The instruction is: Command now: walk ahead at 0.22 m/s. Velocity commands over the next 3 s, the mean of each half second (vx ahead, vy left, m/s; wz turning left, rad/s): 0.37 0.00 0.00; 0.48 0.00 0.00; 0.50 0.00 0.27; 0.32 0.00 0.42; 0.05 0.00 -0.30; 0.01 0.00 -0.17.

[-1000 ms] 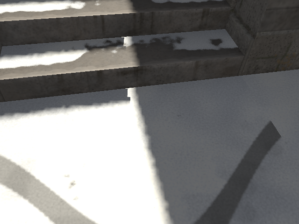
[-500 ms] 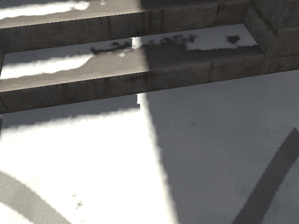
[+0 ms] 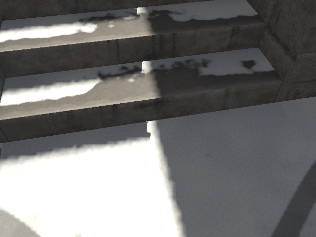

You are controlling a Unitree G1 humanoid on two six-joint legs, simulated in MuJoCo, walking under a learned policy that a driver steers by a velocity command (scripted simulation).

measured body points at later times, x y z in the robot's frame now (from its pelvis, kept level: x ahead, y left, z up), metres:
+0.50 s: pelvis +0.19 -0.04 +0.01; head +0.21 -0.05 +0.46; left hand +0.13 +0.20 -0.13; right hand +0.39 -0.28 -0.10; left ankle +0.38 +0.12 -0.68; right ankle +0.08 -0.13 -0.73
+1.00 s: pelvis +0.48 +0.01 +0.02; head +0.50 +0.01 +0.47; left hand +0.65 +0.27 -0.10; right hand +0.48 -0.25 -0.12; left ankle +0.45 +0.09 -0.73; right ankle +0.66 -0.18 -0.66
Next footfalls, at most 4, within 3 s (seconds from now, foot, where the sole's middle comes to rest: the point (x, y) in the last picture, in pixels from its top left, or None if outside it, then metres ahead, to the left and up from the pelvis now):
0.66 left None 0.49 0.09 -0.77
1.18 right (191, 186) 0.76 -0.13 -0.77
1.70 left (146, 152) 0.96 0.09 -0.77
2.26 right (176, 147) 0.99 -0.07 -0.77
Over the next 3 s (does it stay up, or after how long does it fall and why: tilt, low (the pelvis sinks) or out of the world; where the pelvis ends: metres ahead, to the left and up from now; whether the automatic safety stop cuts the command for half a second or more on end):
stays up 0.89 0.07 0.00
